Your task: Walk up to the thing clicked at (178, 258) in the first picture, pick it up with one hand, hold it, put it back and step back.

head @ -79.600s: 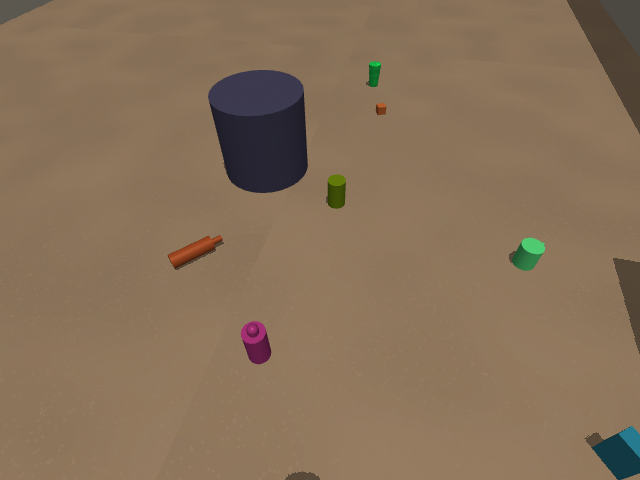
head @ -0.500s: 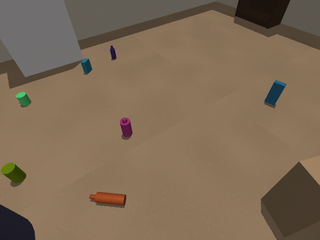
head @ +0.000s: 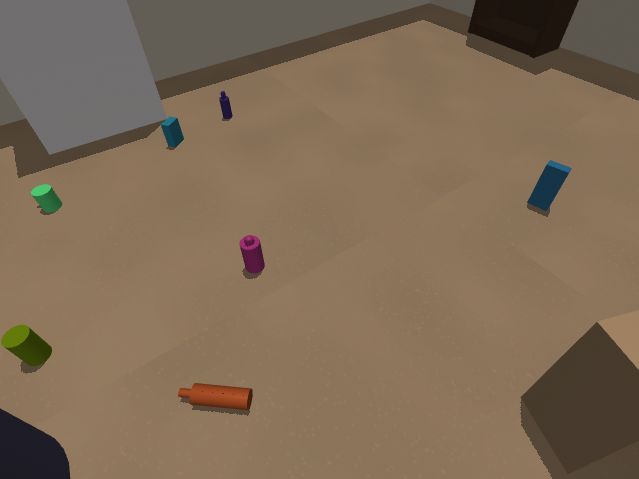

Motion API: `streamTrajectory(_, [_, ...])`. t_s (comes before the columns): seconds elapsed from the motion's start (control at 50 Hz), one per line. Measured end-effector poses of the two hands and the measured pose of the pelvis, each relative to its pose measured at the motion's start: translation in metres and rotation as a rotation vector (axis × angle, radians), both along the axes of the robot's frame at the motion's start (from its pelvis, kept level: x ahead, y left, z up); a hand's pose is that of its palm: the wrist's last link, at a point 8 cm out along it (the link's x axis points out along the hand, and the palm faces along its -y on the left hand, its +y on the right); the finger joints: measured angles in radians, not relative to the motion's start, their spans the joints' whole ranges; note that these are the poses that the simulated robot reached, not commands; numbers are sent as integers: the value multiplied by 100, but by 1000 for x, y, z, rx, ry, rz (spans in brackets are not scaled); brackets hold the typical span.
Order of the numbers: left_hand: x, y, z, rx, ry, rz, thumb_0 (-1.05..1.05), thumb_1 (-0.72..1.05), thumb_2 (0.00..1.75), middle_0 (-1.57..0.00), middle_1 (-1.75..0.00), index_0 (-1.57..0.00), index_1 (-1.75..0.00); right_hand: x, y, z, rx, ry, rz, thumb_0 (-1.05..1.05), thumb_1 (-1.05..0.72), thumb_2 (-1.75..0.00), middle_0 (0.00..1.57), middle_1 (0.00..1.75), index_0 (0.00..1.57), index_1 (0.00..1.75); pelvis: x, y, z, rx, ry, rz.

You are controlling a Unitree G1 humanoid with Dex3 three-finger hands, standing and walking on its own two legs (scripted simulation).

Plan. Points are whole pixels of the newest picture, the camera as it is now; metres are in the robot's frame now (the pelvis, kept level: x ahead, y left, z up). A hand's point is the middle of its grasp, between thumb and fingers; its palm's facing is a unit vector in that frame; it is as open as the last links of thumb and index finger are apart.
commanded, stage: stand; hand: left
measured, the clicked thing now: (214, 395) +0.50 +0.38 -0.75
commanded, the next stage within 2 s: walk up in 0.58 s
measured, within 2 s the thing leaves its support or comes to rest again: neither
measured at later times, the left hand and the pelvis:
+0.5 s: hand out of the picture +0.07 +0.25 -0.16, palm faces -0.02 -0.94 -0.34, open 7.3 cm; pelvis +0.00 +0.00 +0.00, yaw +0 degrees
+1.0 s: hand out of the picture +0.05 +0.44 -0.17, palm faces +0.03 -0.86 -0.52, open 7.4 cm; pelvis +0.02 +0.12 -0.04, yaw +4 degrees
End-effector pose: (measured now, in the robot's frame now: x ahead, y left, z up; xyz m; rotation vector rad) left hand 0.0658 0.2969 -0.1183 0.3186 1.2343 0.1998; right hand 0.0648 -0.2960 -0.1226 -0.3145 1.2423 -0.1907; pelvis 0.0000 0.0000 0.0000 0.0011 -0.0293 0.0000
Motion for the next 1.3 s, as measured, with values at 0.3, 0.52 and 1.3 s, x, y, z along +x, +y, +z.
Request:
streamTrajectory(0.3, [-2,0,-1,2,8,2,0,91,90,-21,-30,-20,-30,-2,0,-1,1,13,-3,1,-90,-90,20,30,21,30,1,0,0,-1,1,3])
streamTrajectory(0.52, [-1,-1,-2,-4,9,1,0,91,90,-21,-30,-20,-30,1,0,0,-2,7,0,1,-90,-90,20,30,21,30,2,0,0,-1,3,3])
streamTrajectory(1.3, [43,146,-17,43,10,1,0,91,90,-21,-30,-20,-30,67,127,-19,-14,-65,19,1,-90,-90,20,30,21,30,59,131,-28,-12,-16,14])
